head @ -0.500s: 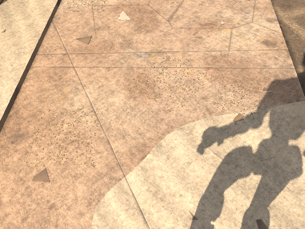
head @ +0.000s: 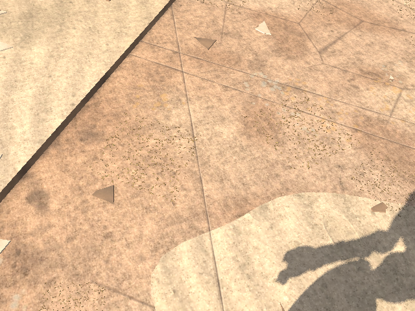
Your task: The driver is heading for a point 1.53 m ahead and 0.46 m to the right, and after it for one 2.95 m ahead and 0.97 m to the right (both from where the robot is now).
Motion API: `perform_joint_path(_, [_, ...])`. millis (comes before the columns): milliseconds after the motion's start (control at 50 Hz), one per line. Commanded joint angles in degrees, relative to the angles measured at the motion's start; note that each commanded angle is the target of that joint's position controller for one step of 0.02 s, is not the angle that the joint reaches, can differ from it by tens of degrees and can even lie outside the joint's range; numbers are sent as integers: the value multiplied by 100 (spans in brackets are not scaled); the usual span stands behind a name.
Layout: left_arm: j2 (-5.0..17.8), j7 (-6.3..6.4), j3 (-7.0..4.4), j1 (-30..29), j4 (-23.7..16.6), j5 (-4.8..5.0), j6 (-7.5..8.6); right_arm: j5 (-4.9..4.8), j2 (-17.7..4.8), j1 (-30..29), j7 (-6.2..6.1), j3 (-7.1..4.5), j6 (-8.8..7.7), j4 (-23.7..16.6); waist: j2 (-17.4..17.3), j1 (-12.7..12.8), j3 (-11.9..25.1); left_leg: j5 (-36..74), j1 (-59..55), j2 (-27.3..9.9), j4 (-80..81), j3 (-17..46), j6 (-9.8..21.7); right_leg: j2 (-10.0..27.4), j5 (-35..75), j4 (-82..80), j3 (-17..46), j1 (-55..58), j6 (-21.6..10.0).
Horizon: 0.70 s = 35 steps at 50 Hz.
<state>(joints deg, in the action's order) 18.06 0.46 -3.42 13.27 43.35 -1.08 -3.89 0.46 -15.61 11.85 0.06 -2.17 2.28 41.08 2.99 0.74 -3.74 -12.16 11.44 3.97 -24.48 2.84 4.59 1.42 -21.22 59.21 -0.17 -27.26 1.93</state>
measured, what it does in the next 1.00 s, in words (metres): steps on the spot: right foot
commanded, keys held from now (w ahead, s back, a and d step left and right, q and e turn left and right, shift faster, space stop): no key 1.00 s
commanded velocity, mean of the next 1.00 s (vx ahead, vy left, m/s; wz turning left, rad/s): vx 0.00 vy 0.00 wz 0.07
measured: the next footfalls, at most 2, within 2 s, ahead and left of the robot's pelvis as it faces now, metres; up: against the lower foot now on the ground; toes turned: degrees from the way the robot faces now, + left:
right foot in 0.28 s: +0.03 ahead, -0.12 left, +0.00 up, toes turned +3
left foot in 1.84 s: +0.15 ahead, +0.10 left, +0.00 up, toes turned +4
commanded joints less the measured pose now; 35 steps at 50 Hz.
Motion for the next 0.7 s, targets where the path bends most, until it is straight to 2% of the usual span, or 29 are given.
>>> perform_joint_path(20, [374, -16, -100, 42, -225, 21, 6, 3, -716, 80, -55, -153, -131, -235, -895, -91, 530, 2241, -786, -1404, 757, 1183, 708, 31, 110, -165, 113, -250, 35])
perform_joint_path(80, [318, 6, -74, -68, -172, 7, -19, 49, -684, 216, -83, -114, -141, -105, -977, -201, 409, 1705, -781, -1457, 827, 1337, 752, 11, -41, -858, 136, -38, 0])
perform_joint_path(140, [240, 44, -34, -110, -99, 34, 4, 90, -707, 219, -89, -90, -153, 20, -967, -233, 341, 1484, -543, -1440, 778, 1414, 786, -76, -232, -1546, 108, 461, -99])
perform_joint_path(200, [194, 105, -3, -5, 28, 84, 49, 109, -692, 119, -94, -57, -157, 139, -943, -185, 370, 1547, -282, -1413, 661, 1533, 776, -194, -297, -2240, 69, 1047, -201])
perform_joint_path(240, [88, 147, 40, 236, 187, 93, 106, 65, -631, -37, -120, -16, -153, 222, -813, 10, 414, 1547, -105, -1305, 483, 1536, 625, -231, 287, -3270, 29, 1649, -288])
perform_joint_path(260, [45, 168, 74, 379, 277, 60, 168, 26, -564, -70, -137, 18, -163, 269, -660, 124, 447, 1400, 174, -1225, 403, 1502, 423, -105, 1122, -4061, 160, 2225, -340])
perform_joint_path(280, [196, 198, 76, 399, 311, -19, 252, 16, -367, 57, -129, 91, -213, 301, -360, 42, 604, 1012, 498, -1072, 321, 1417, 152, 392, 1513, -4275, 712, 2780, -412])
perform_joint_path(300, [609, 190, 28, 105, 245, -46, 315, -17, -290, 397, -101, 91, -232, 369, 237, -326, 522, 329, 604, -522, 256, 928, -14, 985, 2172, -4184, 1349, 2639, -649])
perform_joint_path(320, [437, 113, 72, -162, 266, 20, 345, 6, -369, 307, -117, 76, -186, 538, 313, -284, 401, 60, -19, -312, 418, 669, -60, 1095, 2146, -4151, 1292, 1856, -840])
perform_joint_path(340, [242, 71, 135, -289, 281, 24, 376, 50, -402, 228, -120, 75, -167, 627, 325, -270, 317, 279, -314, -373, 516, 728, -68, 877, 1732, -4197, 1136, 1647, -723])
perform_joint_path(360, [215, 67, 145, -265, 341, 34, 388, 52, -472, 162, -116, 48, -170, 725, 297, -181, 211, 514, -350, -422, 546, 775, -64, 642, 1451, -4207, 947, 1624, -575])
perform_joint_path(400, [241, 111, 151, -50, 522, 59, 400, 43, -519, 164, -98, 27, -190, 866, 245, -117, 208, 811, -331, -530, 539, 825, -53, 478, 1408, -4201, 810, 1754, -496])
perform_joint_path(480, [159, 120, 176, 43, 769, 54, 395, 17, -349, 244, -139, 77, -214, 1248, -160, -76, 158, 655, -147, -548, 692, 839, -125, 466, 1280, -4168, 789, 1924, -551])
perform_joint_path(700, [17, 131, 261, 124, 1369, 40, 421, 8, -269, 335, -194, 145, -208, 1960, -292, -93, 105, 628, -225, -628, 742, 817, -146, 391, 1156, -4225, 775, 1814, -578])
